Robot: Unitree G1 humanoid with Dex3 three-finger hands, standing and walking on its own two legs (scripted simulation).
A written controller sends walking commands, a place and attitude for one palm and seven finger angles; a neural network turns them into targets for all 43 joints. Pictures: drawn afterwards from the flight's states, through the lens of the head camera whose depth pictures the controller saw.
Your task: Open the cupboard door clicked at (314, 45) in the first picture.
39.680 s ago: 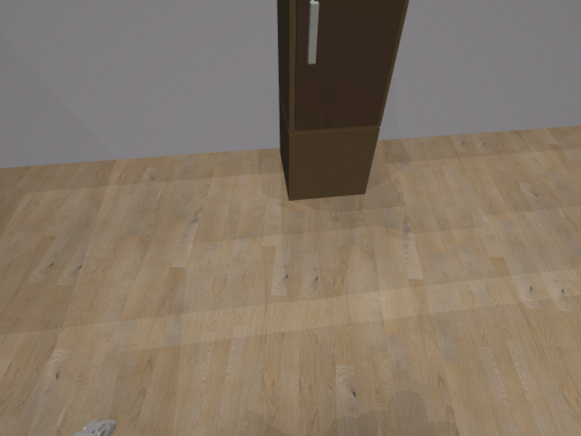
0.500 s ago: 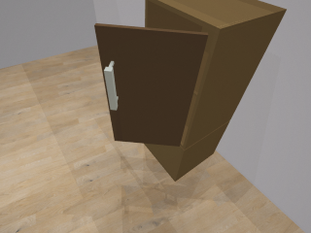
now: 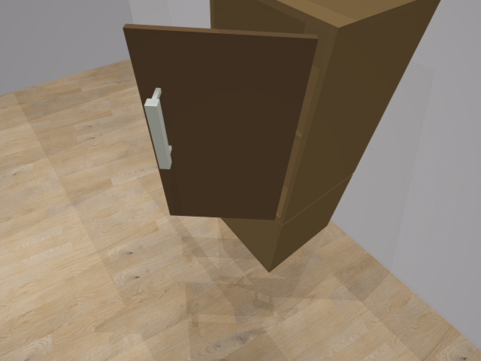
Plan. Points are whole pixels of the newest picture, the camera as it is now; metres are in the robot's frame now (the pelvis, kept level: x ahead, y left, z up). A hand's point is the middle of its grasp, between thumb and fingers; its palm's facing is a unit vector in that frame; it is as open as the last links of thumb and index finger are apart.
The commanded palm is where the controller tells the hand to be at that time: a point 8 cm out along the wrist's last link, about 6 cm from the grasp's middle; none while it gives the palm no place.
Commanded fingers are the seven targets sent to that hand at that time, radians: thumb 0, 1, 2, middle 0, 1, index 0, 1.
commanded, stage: come to a stop and stand still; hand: left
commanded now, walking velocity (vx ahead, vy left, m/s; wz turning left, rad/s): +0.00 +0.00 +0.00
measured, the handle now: (161, 130) +0.56 +0.21 +0.05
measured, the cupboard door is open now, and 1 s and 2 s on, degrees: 50 50 50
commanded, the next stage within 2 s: look again from close up in 0.64 s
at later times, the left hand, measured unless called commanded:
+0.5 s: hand out of the picture -0.05 +0.13 -0.17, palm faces +0.06 -0.98 -0.21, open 7.4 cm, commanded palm none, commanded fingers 0.00 0.90 0.90 -0.20 -0.30 -0.20 -0.30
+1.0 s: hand out of the picture -0.07 +0.11 -0.17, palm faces +0.08 -0.99 -0.13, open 7.4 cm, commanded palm none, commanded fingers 0.00 0.90 0.90 -0.20 -0.30 -0.20 -0.30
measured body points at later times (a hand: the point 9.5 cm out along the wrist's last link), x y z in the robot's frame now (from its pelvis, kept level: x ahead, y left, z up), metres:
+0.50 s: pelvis -0.05 -0.04 +0.00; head -0.07 -0.05 +0.45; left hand -0.05 +0.18 -0.15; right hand -0.05 -0.27 -0.16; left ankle -0.05 +0.07 -0.73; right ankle +0.01 -0.14 -0.73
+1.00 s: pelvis -0.05 -0.04 +0.01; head -0.05 -0.03 +0.46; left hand -0.07 +0.16 -0.16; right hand -0.08 -0.23 -0.15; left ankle -0.05 +0.07 -0.73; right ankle +0.01 -0.14 -0.73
